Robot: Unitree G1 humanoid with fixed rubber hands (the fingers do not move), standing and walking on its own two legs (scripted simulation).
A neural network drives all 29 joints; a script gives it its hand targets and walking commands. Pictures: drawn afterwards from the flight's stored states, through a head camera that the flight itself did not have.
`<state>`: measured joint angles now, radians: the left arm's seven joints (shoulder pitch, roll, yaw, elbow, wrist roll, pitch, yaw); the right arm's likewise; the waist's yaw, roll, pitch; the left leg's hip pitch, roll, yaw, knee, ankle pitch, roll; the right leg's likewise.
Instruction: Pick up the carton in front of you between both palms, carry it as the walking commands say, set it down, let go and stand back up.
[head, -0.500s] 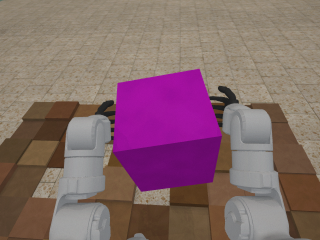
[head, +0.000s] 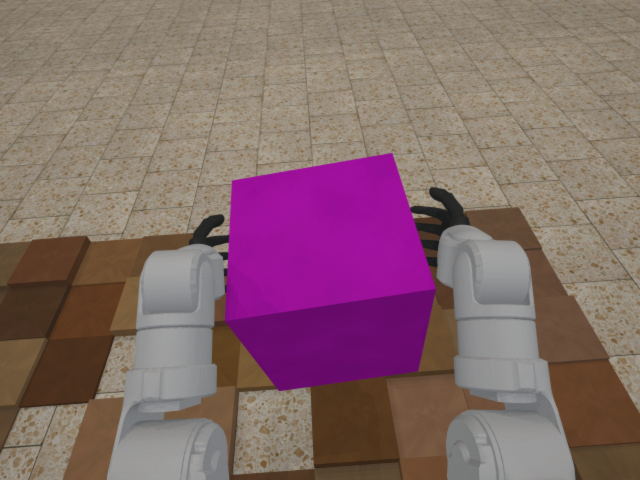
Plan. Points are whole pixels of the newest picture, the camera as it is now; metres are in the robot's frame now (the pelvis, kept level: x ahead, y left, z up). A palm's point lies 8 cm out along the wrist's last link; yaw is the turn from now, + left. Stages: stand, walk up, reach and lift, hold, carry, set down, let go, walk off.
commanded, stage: carry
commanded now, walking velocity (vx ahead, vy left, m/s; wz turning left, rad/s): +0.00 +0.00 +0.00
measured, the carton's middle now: (330, 282) +0.39 -0.02 +0.03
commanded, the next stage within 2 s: none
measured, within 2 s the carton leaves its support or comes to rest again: neither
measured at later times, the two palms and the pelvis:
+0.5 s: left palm (202, 241) +0.40 +0.14 +0.12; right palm (436, 207) +0.42 -0.16 +0.13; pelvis +0.06 -0.01 -0.01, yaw +1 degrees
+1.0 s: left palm (228, 118) +0.64 +0.13 +0.14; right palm (410, 101) +0.64 -0.17 +0.15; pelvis +0.27 +0.01 +0.00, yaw +0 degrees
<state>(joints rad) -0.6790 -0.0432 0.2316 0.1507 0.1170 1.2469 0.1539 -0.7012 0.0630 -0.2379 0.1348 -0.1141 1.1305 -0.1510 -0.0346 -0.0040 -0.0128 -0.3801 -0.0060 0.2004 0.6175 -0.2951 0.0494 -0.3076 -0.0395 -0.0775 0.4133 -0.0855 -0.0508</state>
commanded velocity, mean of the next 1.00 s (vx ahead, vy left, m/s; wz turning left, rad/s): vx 0.37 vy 0.00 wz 0.00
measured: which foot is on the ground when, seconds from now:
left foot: down 0.00-0.98, up 1.00-1.00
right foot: down 0.00-0.66, up 0.68-0.96, down 0.98-1.00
